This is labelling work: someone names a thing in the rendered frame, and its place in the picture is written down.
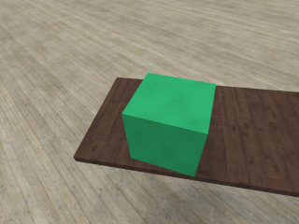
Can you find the table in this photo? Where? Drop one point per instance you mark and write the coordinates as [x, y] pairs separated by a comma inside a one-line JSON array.
[[252, 141]]

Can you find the carton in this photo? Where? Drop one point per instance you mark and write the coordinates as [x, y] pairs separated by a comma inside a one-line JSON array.
[[167, 121]]

